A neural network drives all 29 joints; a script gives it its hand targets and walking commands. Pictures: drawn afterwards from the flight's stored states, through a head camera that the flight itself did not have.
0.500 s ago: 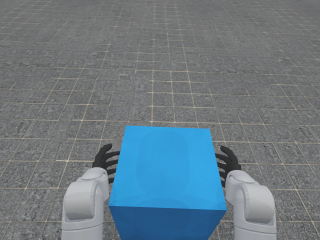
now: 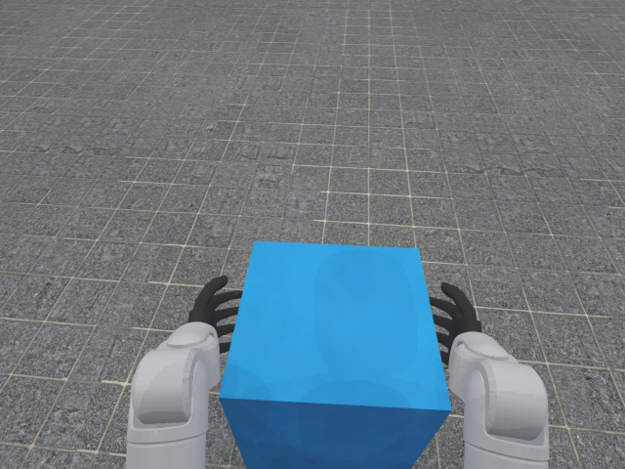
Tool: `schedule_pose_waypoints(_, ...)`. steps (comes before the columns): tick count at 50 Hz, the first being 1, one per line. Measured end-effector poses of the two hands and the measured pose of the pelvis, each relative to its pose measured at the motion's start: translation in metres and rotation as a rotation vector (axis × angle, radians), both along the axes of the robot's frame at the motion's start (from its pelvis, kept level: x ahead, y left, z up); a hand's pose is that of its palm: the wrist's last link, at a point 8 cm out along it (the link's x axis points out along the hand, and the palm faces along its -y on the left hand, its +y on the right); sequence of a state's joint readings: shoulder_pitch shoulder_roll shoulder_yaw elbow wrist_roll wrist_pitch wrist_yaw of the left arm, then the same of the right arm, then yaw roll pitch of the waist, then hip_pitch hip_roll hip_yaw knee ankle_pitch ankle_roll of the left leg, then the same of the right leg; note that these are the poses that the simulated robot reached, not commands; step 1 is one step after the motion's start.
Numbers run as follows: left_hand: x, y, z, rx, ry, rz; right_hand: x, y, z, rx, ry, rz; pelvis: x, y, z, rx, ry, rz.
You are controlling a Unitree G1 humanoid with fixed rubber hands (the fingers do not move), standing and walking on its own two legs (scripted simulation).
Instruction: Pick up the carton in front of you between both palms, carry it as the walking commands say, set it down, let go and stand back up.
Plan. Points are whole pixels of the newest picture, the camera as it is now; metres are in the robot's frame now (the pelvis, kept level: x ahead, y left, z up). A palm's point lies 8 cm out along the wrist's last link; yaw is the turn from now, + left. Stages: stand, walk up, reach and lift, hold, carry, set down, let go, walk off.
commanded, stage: carry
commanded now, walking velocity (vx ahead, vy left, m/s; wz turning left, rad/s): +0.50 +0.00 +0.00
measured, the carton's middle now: (330, 364) +0.27 +0.00 -0.01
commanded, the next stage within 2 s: none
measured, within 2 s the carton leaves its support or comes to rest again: neither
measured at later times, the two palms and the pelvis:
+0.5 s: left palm (240, 159) +0.61 +0.17 +0.06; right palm (410, 167) +0.59 -0.13 +0.07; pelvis +0.34 +0.04 +0.00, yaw -5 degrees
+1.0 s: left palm (285, 71) +0.94 +0.12 +0.07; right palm (414, 74) +0.94 -0.18 +0.07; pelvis +0.67 -0.03 +0.00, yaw +0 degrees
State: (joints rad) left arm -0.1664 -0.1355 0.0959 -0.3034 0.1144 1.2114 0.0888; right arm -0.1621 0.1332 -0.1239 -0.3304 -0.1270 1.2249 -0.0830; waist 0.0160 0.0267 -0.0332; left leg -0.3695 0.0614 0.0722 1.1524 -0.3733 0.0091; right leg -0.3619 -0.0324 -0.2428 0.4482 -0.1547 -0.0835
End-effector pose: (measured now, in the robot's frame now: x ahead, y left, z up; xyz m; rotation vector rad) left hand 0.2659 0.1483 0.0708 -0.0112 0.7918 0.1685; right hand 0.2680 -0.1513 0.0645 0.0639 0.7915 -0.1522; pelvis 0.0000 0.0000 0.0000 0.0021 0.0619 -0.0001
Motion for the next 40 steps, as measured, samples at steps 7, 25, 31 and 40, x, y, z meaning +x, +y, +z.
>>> schedule_pose_waypoints(7, 0.082, -0.006, 0.022, 0.003, -0.05, 0.006, 0.084, -0.006, 0.021, -0.005, -0.05, 0.012, 0.083, -0.007, 0.015, 0.024, 0.016, -0.014)
schedule_pose_waypoints(25, 0.348, 0.019, -0.007, -0.046, 0.004, -0.08, 0.322, 0.019, 0.005, -0.05, 0.004, -0.078, 0.337, 0.038, 0.001, -0.006, 0.002, -0.082)
schedule_pose_waypoints(31, 0.42, 0.016, 0.008, -0.052, -0.029, -0.091, 0.393, 0.017, 0.023, -0.062, -0.027, -0.083, 0.409, 0.037, 0.015, -0.03, 0.016, -0.071)
schedule_pose_waypoints(40, 0.546, -0.003, 0.025, -0.038, -0.133, -0.044, 0.532, -0.003, 0.035, -0.043, -0.132, -0.041, 0.543, 0.006, 0.001, -0.015, 0.005, -0.053)
